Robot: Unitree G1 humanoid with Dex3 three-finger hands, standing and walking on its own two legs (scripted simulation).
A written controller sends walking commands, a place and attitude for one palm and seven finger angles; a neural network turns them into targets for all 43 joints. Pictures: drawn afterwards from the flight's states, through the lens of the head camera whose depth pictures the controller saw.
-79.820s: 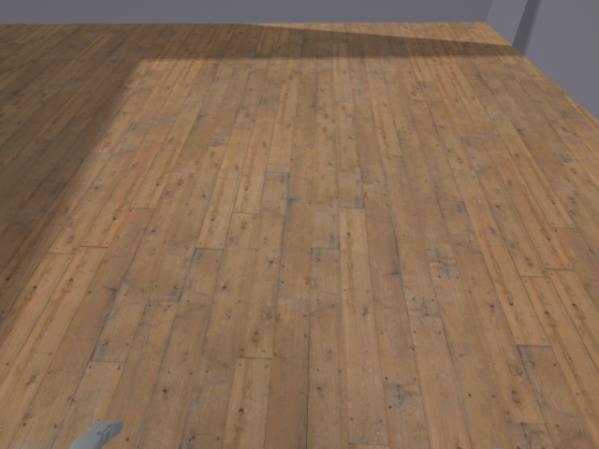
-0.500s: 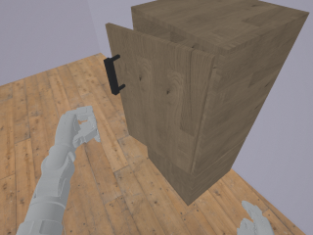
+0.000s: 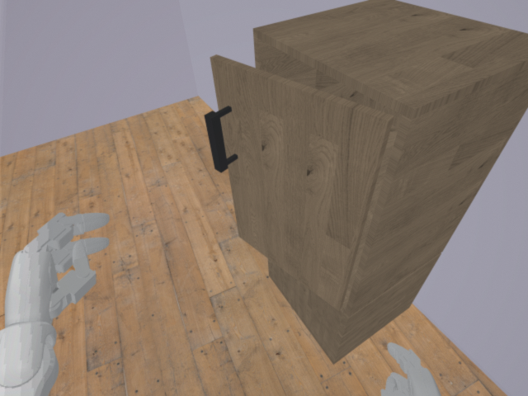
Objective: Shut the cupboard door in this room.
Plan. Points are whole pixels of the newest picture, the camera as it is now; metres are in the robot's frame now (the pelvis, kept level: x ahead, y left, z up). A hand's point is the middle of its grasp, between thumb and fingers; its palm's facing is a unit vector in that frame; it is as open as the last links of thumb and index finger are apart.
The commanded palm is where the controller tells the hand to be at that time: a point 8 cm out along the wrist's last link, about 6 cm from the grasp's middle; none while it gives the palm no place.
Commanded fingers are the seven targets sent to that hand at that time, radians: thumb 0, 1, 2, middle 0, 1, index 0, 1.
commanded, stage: draw the hand back to the body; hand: left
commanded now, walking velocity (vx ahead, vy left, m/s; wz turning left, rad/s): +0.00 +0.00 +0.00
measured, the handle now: (223, 139) +0.63 +0.17 +0.06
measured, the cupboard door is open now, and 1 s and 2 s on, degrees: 16 16 16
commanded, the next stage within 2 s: step back with the hand held close in 0.50 s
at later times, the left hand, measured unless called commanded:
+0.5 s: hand (60, 296) +0.18 +0.25 +0.16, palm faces +0.46 -0.80 -0.39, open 7.4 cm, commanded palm +0.13 +0.29 +0.17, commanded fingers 0.00 0.90 0.90 -0.20 -0.30 -0.20 -0.30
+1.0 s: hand (39, 305) +0.17 +0.27 +0.15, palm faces +0.36 -0.79 -0.50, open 7.4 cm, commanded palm +0.11 +0.31 +0.17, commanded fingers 0.00 0.90 0.90 -0.20 -0.30 -0.20 -0.30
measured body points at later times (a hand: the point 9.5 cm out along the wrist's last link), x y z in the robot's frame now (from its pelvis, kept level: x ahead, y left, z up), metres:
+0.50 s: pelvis -0.01 -0.01 +0.00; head -0.04 -0.03 +0.45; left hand +0.15 +0.29 +0.18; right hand +0.18 -0.23 -0.08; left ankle -0.03 +0.10 -0.74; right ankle -0.03 -0.13 -0.74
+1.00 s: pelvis -0.04 +0.01 +0.00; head -0.03 +0.00 +0.45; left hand +0.14 +0.31 +0.18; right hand +0.13 -0.24 -0.09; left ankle -0.03 +0.10 -0.74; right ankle -0.03 -0.13 -0.74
